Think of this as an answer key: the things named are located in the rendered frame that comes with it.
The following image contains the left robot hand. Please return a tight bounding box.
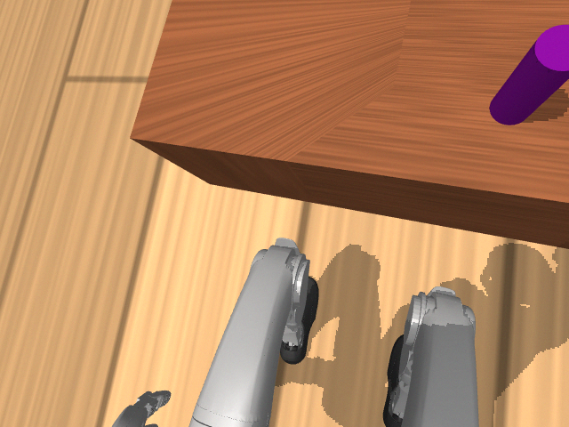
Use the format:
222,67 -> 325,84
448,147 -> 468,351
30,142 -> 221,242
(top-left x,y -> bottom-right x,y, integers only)
112,391 -> 171,427

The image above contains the can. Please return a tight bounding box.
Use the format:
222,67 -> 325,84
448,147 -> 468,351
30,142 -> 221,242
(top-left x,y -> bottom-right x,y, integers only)
490,25 -> 569,125

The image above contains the right robot foot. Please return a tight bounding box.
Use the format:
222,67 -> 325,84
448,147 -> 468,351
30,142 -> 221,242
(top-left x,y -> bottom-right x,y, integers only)
383,334 -> 404,427

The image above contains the left robot foot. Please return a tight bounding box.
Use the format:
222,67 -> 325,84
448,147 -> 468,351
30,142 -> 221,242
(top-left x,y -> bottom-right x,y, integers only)
280,277 -> 319,365

